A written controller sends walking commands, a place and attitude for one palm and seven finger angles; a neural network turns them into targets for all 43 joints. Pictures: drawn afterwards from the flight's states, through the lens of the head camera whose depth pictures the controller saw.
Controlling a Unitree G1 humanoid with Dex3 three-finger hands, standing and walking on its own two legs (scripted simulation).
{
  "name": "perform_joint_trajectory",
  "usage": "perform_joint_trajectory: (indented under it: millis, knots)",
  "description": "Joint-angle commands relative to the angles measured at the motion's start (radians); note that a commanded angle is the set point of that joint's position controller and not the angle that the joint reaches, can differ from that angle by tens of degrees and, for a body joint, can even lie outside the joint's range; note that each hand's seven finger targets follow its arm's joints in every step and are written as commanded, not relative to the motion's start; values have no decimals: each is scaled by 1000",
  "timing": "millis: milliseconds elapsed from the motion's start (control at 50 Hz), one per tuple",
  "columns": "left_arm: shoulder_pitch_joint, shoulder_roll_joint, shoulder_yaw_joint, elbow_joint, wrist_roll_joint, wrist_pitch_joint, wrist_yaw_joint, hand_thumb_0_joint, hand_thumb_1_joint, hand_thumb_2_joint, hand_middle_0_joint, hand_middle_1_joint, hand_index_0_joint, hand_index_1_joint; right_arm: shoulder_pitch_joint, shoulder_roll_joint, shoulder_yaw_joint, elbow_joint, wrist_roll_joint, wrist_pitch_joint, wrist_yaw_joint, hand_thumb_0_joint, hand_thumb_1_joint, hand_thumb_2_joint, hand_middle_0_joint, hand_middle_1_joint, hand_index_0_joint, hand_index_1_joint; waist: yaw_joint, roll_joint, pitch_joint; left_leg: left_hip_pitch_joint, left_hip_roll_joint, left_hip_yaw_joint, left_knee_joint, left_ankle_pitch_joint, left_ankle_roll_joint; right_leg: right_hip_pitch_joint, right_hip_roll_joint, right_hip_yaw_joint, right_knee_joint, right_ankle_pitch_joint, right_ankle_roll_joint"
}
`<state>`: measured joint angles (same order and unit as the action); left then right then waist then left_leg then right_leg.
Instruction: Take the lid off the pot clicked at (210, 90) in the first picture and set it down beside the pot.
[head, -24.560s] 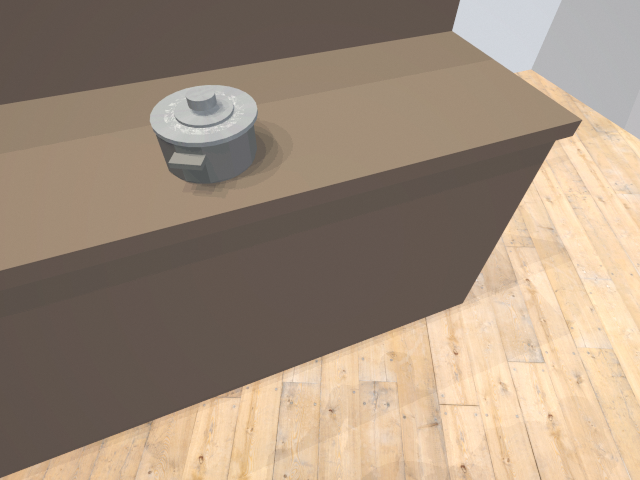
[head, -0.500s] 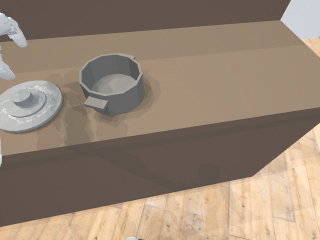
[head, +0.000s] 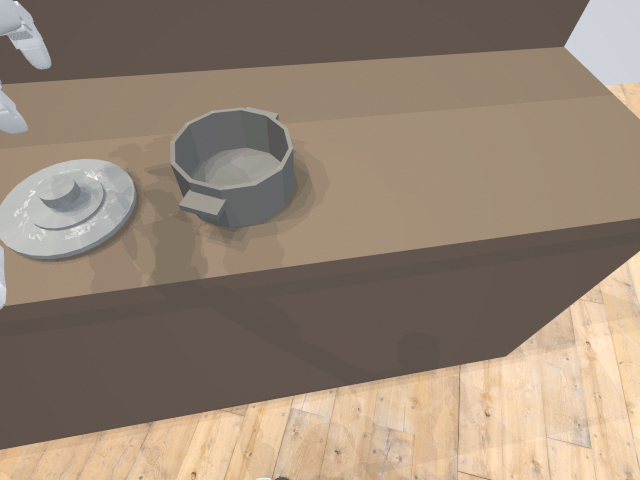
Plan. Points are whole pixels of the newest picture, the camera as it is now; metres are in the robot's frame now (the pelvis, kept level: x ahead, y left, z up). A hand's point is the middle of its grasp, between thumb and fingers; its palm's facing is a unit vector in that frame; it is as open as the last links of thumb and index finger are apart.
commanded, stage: draw the hand back to the body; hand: left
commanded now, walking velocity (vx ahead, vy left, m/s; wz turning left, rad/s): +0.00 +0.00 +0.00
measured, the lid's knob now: (58, 191) +0.49 +0.33 +0.07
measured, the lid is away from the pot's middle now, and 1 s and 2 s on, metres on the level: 0.24 0.24 0.24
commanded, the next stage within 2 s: none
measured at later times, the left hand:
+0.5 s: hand (1, 118) +0.44 +0.30 +0.22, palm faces -0.24 -0.09 -0.97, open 11.0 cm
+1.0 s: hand (27, 107) +0.38 +0.22 +0.27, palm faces +0.48 -0.85 -0.22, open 10.0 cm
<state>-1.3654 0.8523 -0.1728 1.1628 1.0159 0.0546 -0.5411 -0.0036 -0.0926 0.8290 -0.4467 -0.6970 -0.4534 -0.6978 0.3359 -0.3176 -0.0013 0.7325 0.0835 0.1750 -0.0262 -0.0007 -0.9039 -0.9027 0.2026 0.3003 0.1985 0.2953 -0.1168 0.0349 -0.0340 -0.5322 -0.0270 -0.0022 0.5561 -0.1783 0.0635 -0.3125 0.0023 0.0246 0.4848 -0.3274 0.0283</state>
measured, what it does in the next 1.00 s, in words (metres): shifts its weight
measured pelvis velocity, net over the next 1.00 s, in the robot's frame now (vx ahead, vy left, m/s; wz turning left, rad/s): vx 0.02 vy -0.05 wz -0.03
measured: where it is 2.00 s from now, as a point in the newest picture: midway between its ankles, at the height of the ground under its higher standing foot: outside the picture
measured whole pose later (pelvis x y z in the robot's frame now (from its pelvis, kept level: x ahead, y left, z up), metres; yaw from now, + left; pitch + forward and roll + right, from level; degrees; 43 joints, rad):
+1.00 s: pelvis +0.02 -0.05 +0.01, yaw -2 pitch +0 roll +0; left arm -0.42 0.51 0.39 0.24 -0.06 -0.06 0.08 0.00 0.18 0.85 -0.37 -0.58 -0.38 -0.58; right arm 0.19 -0.28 0.02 0.69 0.04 0.02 -0.05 0.00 -0.90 -0.90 0.20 0.30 0.20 0.30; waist 0.01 0.05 -0.01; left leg -0.26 0.04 0.01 0.43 -0.17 -0.01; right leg -0.05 0.06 0.05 0.35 -0.30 -0.04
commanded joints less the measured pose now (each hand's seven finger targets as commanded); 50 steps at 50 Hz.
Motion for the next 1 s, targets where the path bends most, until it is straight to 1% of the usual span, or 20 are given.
perform_joint_trajectory:
  millis: [0,80,140,220,260,320,420,460,480,500,520,540,560,620,660,720,740,840,940,980]
  knots:
    - [-485,250,88,-180,0,-5,39,0,-100,828,-434,-698,-434,-698,88,-190,-67,-75,-1,-14,-12,0,-900,-900,200,300,200,300,-7,64,-376,482,-8,-25,-29,164,18,-140,79,-65,-70,222,-64]
    - [-428,233,95,-231,3,-6,47,0,-100,828,-434,-698,-434,-698,73,-181,-70,-101,-1,-5,-5,0,-900,-900,200,300,200,300,7,68,-386,499,-6,-33,-23,221,15,-142,82,-69,-60,227,-67]
    - [-399,304,171,-346,1,-5,54,0,-100,828,-434,-698,-434,-698,53,-178,-77,-129,-4,3,1,0,-900,-900,200,300,200,300,23,109,-464,549,-8,-28,-4,339,21,-107,79,-58,-50,279,-68]
    - [-279,233,147,-379,-33,24,43,0,-100,828,-434,-698,-434,-698,23,-168,-75,-160,5,8,5,0,-900,-900,200,300,200,300,28,75,-397,533,-9,-23,-11,337,23,-106,81,-67,-59,276,-71]
    - [-272,309,200,-414,-31,34,46,0,-100,828,-434,-698,-434,-698,5,-169,-70,-164,5,17,3,0,-900,-900,200,300,200,300,31,63,-409,504,-12,-21,-15,307,28,-77,77,-62,-58,280,-65]
    - [-217,274,193,-544,-52,47,37,0,-100,828,-434,-698,-434,-698,-35,-163,-73,-190,9,15,9,0,-900,-900,200,300,200,300,37,91,-445,561,-6,-25,-7,397,29,-69,75,-62,-60,301,-68]
    - [-82,253,195,-574,-89,83,23,0,-100,828,-434,-698,-434,-698,-91,-154,-60,-210,14,19,8,0,-900,-900,200,300,200,300,44,59,-364,507,-13,-16,-33,296,30,-46,71,-65,-76,269,-66]
    - [-97,311,247,-665,-84,89,30,0,-100,828,-434,-698,-434,-698,-117,-148,-57,-220,13,21,8,0,-900,-900,200,300,200,300,58,83,-397,520,-13,-29,-34,309,30,-28,72,-61,-72,268,-67]
    - [-155,101,476,-682,-705,-29,229,0,-100,828,-434,-698,-434,-698,7,-78,-46,-272,-3,-45,1,0,-900,-900,200,300,200,300,41,48,-264,612,59,-48,-73,145,-4,-152,67,-76,-110,196,-91]
    - [-27,52,409,-636,-759,-72,324,0,-100,828,-434,-698,-434,-698,-57,-105,-18,-252,-9,-59,-11,0,-900,-900,200,300,200,300,53,23,-267,647,81,-98,-120,40,-9,-133,71,-59,-116,132,-92]
    - [1,-26,414,-712,-877,-113,383,0,-100,828,-434,-698,-434,-698,-83,-106,-23,-275,-5,-82,-23,0,-900,-900,200,300,200,300,51,4,-282,651,76,-92,-144,-32,-6,-113,72,-51,-137,107,-92]
    - [80,-6,452,-731,-925,-131,440,0,-100,828,-434,-698,-434,-698,-102,-109,-20,-260,-9,-94,-31,0,-900,-900,200,300,200,300,61,-6,-292,648,81,-84,-147,-24,-1,-75,67,-39,-143,127,-86]
    - [135,34,518,-763,-964,-141,486,0,-100,828,-434,-698,-434,-698,-107,-114,-19,-251,-14,-101,-33,0,-900,-900,200,300,200,300,77,1,-306,632,77,-68,-143,22,-4,-30,65,-37,-146,165,-84]
    - [131,16,544,-892,-1024,-171,560,0,-50,832,-422,-678,-422,-678,-138,-112,-18,-219,-24,-127,-34,0,-900,-900,200,300,200,300,76,86,-298,631,70,-24,-140,84,-16,21,65,-34,-168,215,-81]
    - [218,29,587,-877,-1039,-169,591,0,0,835,-410,-659,-410,-659,-157,-100,-13,-206,-30,-138,-35,0,-900,-900,200,300,200,300,90,120,-256,585,61,-4,-149,83,-24,57,66,-35,-182,222,-81]
    - [261,47,632,-1043,-1052,-197,619,0,75,841,-393,-629,-393,-629,-193,-91,-14,-213,-36,-167,-34,0,-900,-900,200,300,200,300,108,154,-305,614,57,12,-137,165,-25,112,66,-36,-183,292,-81]
    - [305,10,614,-1057,-1056,-199,623,0,100,843,-387,-619,-387,-619,-208,-84,-13,-213,-38,-178,-31,0,-900,-900,200,300,200,300,108,169,-292,612,55,17,-134,192,-27,113,67,-35,-180,316,-80]
    - [527,-28,638,-1025,-1080,-176,632,0,225,851,-358,-569,-358,-569,-218,-88,-24,-191,-40,-189,-28,0,-900,-900,200,300,200,300,120,-4,-228,545,43,56,-123,206,-7,142,65,-29,-187,414,-56]
    - [557,-42,637,-1193,-1088,-184,632,0,350,860,-329,-519,-329,-519,-258,-82,-25,-194,-34,-205,-29,0,-900,-900,200,300,200,300,127,44,-245,578,28,70,-105,238,3,150,52,-15,-183,501,-42]
    - [624,-51,651,-1171,-1093,-171,634,0,400,864,-317,-499,-317,-499,-263,-79,-22,-186,-36,-204,-31,0,-900,-900,200,300,200,300,135,6,-214,545,22,71,-109,224,2,159,44,-15,-176,532,-30]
